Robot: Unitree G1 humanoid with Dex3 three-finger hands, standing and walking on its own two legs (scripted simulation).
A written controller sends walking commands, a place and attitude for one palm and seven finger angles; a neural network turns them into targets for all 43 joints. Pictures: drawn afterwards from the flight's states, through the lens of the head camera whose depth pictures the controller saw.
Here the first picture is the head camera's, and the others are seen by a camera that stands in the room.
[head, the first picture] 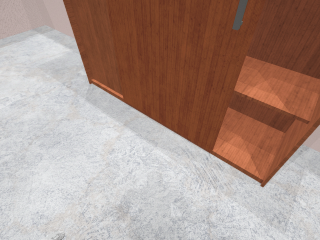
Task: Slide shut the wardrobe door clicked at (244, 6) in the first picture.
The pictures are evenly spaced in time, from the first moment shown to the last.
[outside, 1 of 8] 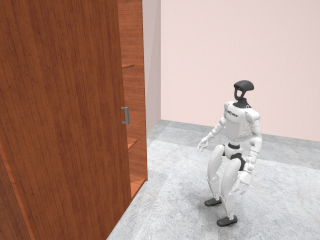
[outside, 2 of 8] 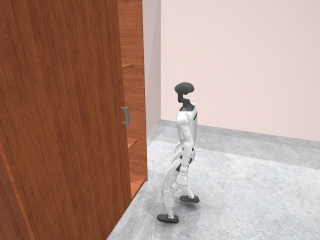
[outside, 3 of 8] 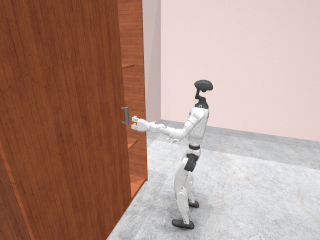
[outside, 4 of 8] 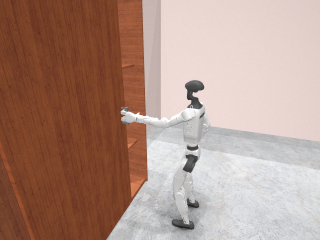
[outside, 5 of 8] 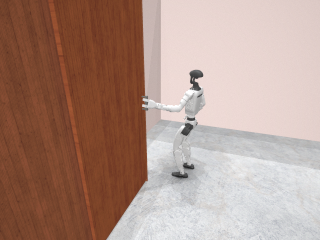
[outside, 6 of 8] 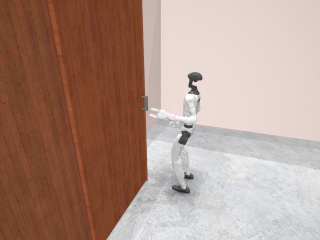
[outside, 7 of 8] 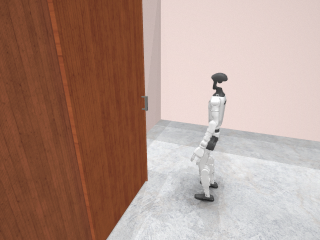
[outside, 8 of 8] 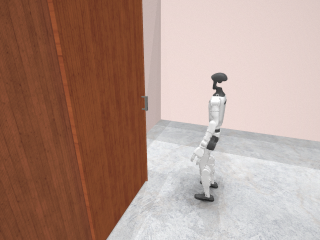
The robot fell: no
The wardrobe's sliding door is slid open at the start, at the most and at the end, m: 0.38 0.38 0.00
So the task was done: yes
